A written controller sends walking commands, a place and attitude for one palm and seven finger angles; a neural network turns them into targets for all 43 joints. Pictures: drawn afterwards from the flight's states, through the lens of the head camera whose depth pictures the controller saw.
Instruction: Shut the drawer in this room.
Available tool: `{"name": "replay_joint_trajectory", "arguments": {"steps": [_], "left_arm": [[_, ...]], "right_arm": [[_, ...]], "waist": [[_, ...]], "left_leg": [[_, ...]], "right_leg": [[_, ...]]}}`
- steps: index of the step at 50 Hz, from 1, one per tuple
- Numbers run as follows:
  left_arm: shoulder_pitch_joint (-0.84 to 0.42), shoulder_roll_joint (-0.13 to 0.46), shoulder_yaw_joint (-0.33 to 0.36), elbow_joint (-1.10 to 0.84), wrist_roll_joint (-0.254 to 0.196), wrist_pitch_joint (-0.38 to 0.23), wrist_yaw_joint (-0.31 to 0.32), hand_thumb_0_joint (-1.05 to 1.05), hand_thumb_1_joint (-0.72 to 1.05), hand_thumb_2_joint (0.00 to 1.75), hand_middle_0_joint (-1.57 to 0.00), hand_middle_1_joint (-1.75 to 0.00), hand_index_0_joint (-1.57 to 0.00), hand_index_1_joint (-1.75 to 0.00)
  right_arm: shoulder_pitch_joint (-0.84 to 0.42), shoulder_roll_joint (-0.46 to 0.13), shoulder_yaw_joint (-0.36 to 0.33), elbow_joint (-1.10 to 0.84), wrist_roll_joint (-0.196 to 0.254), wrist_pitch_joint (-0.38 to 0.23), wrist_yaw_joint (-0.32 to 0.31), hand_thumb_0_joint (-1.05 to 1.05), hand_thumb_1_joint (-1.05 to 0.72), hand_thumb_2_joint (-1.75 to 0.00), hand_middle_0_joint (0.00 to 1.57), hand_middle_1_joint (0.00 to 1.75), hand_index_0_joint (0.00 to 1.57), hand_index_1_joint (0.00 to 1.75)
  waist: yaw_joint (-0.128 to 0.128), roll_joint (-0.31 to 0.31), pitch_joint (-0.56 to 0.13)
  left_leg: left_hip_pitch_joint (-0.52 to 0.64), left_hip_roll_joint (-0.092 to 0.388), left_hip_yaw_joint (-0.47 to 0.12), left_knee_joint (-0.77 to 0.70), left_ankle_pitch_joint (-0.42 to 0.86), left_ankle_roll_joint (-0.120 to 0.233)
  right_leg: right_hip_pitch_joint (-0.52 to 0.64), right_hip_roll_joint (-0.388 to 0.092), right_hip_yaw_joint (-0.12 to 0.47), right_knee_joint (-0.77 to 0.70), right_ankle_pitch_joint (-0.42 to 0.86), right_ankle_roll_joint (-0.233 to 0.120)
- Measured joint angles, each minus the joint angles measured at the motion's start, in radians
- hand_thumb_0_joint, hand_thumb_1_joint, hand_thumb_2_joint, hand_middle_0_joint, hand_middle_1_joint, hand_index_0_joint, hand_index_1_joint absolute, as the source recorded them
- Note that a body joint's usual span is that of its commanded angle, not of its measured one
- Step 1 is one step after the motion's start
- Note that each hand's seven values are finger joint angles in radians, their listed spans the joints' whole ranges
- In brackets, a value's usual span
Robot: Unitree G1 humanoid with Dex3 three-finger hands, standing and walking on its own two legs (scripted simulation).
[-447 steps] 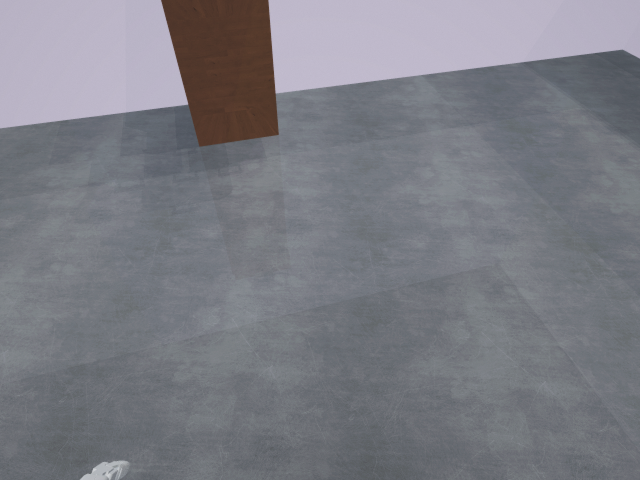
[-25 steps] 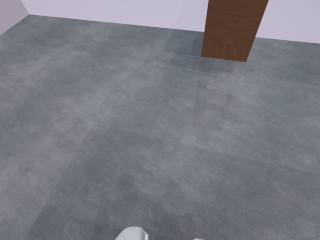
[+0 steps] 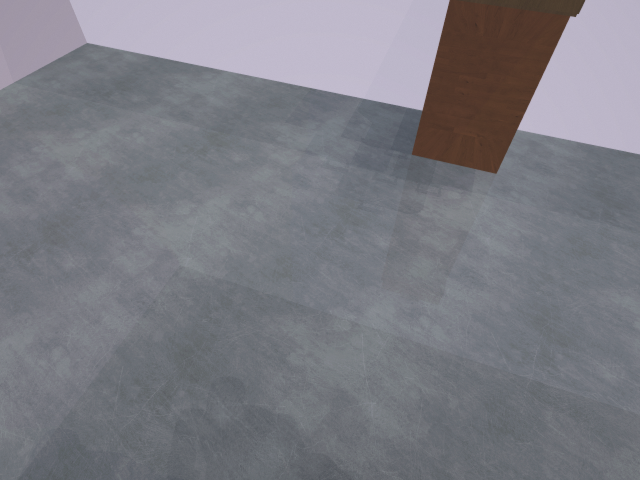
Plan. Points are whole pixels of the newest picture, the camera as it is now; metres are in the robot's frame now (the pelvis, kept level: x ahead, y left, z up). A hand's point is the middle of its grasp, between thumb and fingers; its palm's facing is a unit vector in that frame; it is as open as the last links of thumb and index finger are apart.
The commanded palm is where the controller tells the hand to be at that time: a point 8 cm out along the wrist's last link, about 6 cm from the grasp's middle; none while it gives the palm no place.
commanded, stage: stand and wait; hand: left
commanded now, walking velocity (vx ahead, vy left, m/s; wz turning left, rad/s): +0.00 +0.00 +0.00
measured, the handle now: out of the picture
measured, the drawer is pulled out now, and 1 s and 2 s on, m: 0.22 0.22 0.22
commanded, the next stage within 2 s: turn or walk to find it in 0.08 s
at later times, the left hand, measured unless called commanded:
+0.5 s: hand out of the picture +0.03 +0.18 -0.17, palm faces -0.04 -0.98 -0.21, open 7.4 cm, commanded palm none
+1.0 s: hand out of the picture +0.05 +0.20 -0.17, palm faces -0.04 -0.97 -0.23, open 7.4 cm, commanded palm none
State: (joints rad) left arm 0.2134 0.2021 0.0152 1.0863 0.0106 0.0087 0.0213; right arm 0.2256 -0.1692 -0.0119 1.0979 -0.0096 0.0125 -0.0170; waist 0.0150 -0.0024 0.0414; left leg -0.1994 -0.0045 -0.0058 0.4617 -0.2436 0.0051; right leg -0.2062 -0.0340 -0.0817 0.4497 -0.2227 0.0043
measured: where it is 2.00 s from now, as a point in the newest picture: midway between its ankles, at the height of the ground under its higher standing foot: outside the picture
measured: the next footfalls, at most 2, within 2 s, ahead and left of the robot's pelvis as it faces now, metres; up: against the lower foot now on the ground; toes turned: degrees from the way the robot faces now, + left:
none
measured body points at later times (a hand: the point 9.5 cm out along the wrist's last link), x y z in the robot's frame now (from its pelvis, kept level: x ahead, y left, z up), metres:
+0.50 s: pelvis +0.00 +0.00 +0.00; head +0.01 -0.01 +0.45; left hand +0.03 +0.23 -0.15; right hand -0.01 -0.24 -0.16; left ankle +0.00 +0.11 -0.74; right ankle +0.01 -0.12 -0.74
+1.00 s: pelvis +0.01 +0.00 +0.00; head +0.02 +0.00 +0.45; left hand +0.05 +0.25 -0.15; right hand +0.03 -0.25 -0.15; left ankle +0.00 +0.11 -0.74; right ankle +0.01 -0.12 -0.74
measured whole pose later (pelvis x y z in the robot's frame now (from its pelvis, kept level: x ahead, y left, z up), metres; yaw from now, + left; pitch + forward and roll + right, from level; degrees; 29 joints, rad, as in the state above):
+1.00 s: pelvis +0.01 +0.00 +0.00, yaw -3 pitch -1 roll +0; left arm 0.19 0.22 0.01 1.11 0.01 -0.01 0.00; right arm 0.20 -0.22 -0.01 1.12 -0.01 -0.01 -0.01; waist 0.01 0.00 0.05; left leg -0.15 0.01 0.04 0.41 -0.23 0.00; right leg -0.18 -0.01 -0.04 0.40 -0.20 0.00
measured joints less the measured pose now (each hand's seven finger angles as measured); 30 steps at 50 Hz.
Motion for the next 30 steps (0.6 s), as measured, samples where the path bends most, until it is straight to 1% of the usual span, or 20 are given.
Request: {"name": "replay_joint_trajectory", "arguments": {"steps": [5, 9, 14, 17, 20, 24, 30], "left_arm": [[0.040, -0.012, -0.009, 0.040, -0.002, 0.001, 0.000, 0.00, 0.91, 0.90, -0.20, -0.30, -0.20, -0.29], [0.059, -0.018, -0.012, 0.058, -0.001, 0.001, -0.003, 0.01, 0.91, 0.90, -0.20, -0.30, -0.20, -0.29], [0.072, -0.031, 0.001, 0.050, 0.002, 0.020, -0.009, 0.01, 0.91, 0.90, -0.20, -0.30, -0.20, -0.29], [0.064, -0.034, 0.009, 0.037, 0.006, 0.030, -0.013, 0.01, 0.91, 0.90, -0.20, -0.30, -0.20, -0.29], [0.047, -0.035, 0.004, 0.035, 0.007, 0.016, -0.011, 0.01, 0.91, 0.90, -0.20, -0.30, -0.20, -0.29], [0.013, -0.024, -0.002, 0.030, 0.003, -0.006, -0.011, 0.01, 0.91, 0.90, -0.20, -0.30, -0.20, -0.29], [-0.036, -0.012, 0.005, -0.013, 0.001, 0.001, 0.003, 0.00, 0.91, 0.90, -0.20, -0.30, -0.20, -0.29]], "right_arm": [[0.000, -0.009, 0.004, 0.008, 0.003, -0.009, 0.003, 0.01, -0.92, -0.89, 0.20, 0.30, 0.21, 0.30], [-0.003, -0.014, 0.007, 0.019, 0.004, -0.014, 0.001, 0.00, -0.91, -0.89, 0.20, 0.30, 0.21, 0.30], [-0.012, -0.016, -0.004, 0.006, 0.003, -0.005, -0.008, 0.00, -0.91, -0.89, 0.20, 0.30, 0.20, 0.30], [-0.012, -0.017, -0.011, -0.007, 0.001, -0.002, -0.011, 0.00, -0.90, -0.89, 0.20, 0.30, 0.20, 0.30], [0.001, -0.020, -0.009, 0.002, 0.001, -0.010, -0.009, 0.00, -0.90, -0.89, 0.20, 0.30, 0.20, 0.30], [0.023, -0.030, -0.004, 0.026, 0.002, -0.019, 0.001, 0.00, -0.90, -0.89, 0.20, 0.30, 0.20, 0.30], [0.042, -0.034, -0.007, 0.019, -0.002, 0.000, 0.006, 0.00, -0.90, -0.89, 0.20, 0.30, 0.20, 0.30]], "waist": [[-0.001, 0.013, -0.005], [0.009, 0.014, -0.003], [0.014, 0.010, 0.007], [0.008, 0.007, 0.016], [-0.004, 0.011, 0.016], [-0.014, 0.011, 0.009], [-0.023, 0.013, -0.001]], "left_leg": [[0.023, -0.001, 0.010, -0.026, 0.011, 0.002], [0.039, 0.005, 0.027, -0.047, 0.019, 0.003], [0.019, 0.023, 0.067, -0.014, 0.001, 0.001], [-0.001, 0.032, 0.086, 0.015, -0.015, 0.000], [-0.004, 0.034, 0.081, 0.014, -0.013, -0.002], [0.011, 0.024, 0.060, -0.017, 0.005, -0.003], [-0.021, 0.008, 0.019, 0.009, 0.001, -0.005]], "right_leg": [[0.017, 0.000, 0.010, -0.022, 0.011, 0.004], [0.025, 0.007, 0.026, -0.042, 0.026, 0.003], [-0.012, 0.025, 0.066, -0.010, 0.026, -0.001], [-0.042, 0.033, 0.085, 0.023, 0.017, -0.003], [-0.041, 0.035, 0.080, 0.018, 0.017, -0.005], [-0.019, 0.025, 0.060, -0.007, 0.022, -0.006], [-0.034, 0.007, 0.018, 0.022, -0.002, -0.005]]}}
